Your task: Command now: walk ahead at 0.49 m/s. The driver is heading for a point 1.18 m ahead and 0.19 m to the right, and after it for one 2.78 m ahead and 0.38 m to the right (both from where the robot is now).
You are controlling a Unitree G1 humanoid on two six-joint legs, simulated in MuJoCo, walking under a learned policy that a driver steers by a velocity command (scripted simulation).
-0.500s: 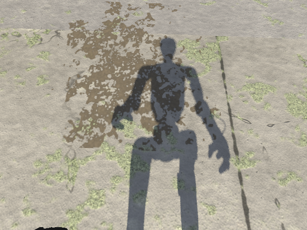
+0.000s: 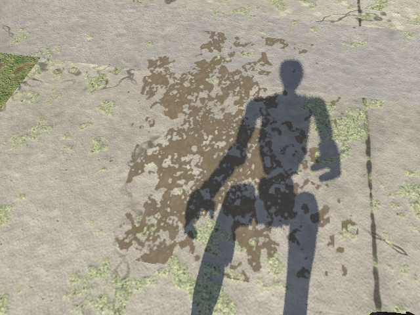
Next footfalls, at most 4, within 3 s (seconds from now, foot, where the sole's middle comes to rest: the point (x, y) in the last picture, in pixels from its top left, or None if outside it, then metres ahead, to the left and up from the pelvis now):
0.10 left None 0.25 0.14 -0.78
0.60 right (262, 307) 0.51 -0.08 -0.78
0.90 left None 0.44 0.17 -0.78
1.68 left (207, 243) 0.72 0.11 -0.78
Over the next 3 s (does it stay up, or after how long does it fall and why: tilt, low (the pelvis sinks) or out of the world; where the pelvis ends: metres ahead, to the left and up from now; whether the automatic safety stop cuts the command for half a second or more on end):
stays up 0.90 -0.15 -0.01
